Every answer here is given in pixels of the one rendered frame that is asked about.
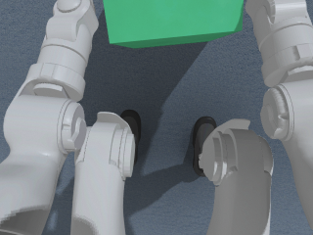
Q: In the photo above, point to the right robot foot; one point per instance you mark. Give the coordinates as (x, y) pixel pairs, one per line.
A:
(203, 127)

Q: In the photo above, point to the left robot forearm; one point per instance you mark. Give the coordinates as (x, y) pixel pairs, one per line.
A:
(64, 53)

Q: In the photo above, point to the carton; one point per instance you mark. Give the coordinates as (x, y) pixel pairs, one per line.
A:
(152, 23)

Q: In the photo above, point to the right robot forearm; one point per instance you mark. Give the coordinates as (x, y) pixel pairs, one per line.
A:
(284, 36)

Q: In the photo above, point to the robot right shin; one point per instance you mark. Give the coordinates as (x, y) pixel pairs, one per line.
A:
(238, 123)

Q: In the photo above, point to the left robot upper arm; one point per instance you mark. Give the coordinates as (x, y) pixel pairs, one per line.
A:
(40, 131)

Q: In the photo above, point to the right robot upper arm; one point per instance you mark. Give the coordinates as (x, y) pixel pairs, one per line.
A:
(287, 115)

